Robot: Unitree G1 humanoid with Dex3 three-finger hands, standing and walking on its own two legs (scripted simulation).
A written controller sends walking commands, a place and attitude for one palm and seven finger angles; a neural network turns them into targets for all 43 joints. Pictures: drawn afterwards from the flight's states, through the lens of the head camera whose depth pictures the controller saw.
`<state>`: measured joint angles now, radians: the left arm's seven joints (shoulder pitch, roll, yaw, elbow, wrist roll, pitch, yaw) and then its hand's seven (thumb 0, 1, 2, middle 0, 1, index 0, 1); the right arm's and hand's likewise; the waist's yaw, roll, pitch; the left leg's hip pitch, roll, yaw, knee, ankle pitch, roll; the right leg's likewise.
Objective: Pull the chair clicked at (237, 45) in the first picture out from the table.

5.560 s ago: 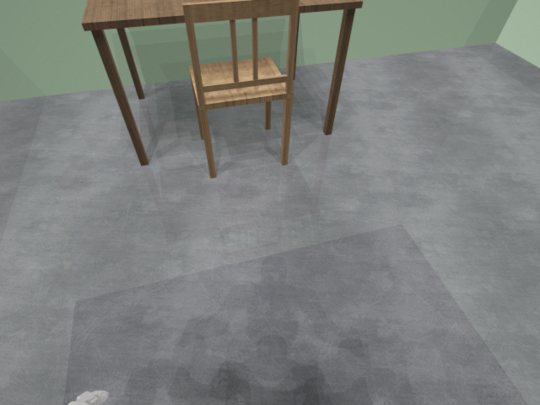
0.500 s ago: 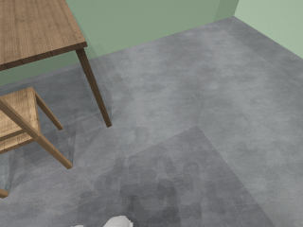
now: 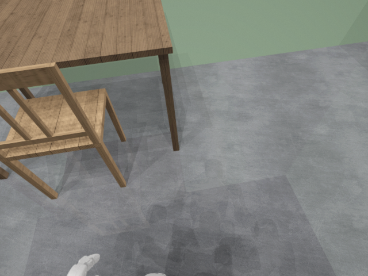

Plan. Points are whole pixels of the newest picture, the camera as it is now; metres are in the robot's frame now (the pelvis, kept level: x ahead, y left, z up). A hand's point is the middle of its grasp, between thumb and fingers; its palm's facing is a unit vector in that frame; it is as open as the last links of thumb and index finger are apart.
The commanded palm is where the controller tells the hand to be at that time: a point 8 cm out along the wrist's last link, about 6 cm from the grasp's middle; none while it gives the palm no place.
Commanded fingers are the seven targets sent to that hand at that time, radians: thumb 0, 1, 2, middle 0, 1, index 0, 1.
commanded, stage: turn to face it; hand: left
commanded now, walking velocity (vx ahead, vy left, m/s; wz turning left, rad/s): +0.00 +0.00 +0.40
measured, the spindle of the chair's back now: (8, 118) +0.62 +0.69 -0.10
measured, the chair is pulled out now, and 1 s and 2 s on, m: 0.00 0.00 0.00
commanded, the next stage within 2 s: take the last steps up to it in 0.28 s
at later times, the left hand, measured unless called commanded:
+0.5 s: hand out of the picture -0.05 +0.24 -0.17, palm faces +0.24 -0.94 -0.22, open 7.4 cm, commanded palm none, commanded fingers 0.00 0.90 0.90 -0.20 -0.30 -0.20 -0.30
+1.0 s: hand out of the picture +0.07 +0.23 -0.14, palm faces +0.32 -0.92 -0.23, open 7.2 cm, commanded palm none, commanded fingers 0.00 0.90 0.90 -0.20 -0.30 -0.20 -0.30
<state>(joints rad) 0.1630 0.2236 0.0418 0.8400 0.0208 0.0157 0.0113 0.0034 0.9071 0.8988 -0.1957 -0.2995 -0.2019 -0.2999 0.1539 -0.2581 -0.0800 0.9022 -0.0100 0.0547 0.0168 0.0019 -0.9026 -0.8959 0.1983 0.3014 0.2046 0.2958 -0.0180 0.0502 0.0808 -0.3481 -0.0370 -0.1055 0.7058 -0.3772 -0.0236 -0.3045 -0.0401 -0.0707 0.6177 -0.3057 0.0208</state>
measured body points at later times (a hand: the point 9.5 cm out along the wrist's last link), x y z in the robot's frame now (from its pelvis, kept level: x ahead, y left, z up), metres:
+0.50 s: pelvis -0.01 +0.04 +0.01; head +0.01 +0.07 +0.45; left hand -0.06 +0.29 -0.16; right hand +0.14 -0.19 -0.12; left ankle -0.04 +0.12 -0.73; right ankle -0.01 -0.10 -0.68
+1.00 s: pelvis +0.08 +0.04 +0.01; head +0.08 +0.03 +0.46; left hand +0.05 +0.28 -0.13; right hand +0.10 -0.19 -0.15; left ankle +0.02 +0.16 -0.65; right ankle +0.10 -0.05 -0.73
